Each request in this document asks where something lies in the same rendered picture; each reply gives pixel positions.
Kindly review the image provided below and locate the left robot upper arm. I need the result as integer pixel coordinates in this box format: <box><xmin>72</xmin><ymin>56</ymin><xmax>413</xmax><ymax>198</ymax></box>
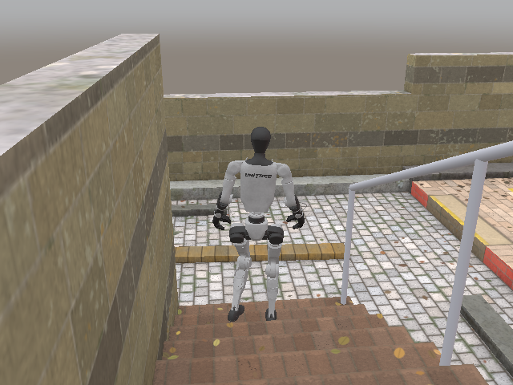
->
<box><xmin>220</xmin><ymin>160</ymin><xmax>243</xmax><ymax>204</ymax></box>

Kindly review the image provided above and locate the robot right foot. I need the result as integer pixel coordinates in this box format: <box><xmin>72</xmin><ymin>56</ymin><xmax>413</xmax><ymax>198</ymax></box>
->
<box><xmin>265</xmin><ymin>308</ymin><xmax>277</xmax><ymax>321</ymax></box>

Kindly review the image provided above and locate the robot right hand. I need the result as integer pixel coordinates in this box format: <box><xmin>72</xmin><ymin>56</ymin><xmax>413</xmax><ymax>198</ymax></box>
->
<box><xmin>286</xmin><ymin>213</ymin><xmax>305</xmax><ymax>229</ymax></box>

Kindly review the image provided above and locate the robot left hand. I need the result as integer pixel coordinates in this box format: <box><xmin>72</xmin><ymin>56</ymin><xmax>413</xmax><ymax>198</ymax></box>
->
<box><xmin>212</xmin><ymin>215</ymin><xmax>231</xmax><ymax>230</ymax></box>

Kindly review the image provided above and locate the robot torso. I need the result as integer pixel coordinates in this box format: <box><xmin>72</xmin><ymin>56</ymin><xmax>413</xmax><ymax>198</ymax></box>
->
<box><xmin>240</xmin><ymin>157</ymin><xmax>277</xmax><ymax>241</ymax></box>

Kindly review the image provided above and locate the right robot forearm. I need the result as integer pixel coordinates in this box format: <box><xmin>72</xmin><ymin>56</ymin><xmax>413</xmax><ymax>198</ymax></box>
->
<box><xmin>289</xmin><ymin>195</ymin><xmax>303</xmax><ymax>219</ymax></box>

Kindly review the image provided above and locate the left robot forearm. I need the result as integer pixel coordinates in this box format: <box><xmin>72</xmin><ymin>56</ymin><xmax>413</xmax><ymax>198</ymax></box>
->
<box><xmin>214</xmin><ymin>192</ymin><xmax>228</xmax><ymax>218</ymax></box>

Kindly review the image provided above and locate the right robot upper arm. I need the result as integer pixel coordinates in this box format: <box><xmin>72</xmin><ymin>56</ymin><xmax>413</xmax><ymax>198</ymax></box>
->
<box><xmin>276</xmin><ymin>163</ymin><xmax>297</xmax><ymax>207</ymax></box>

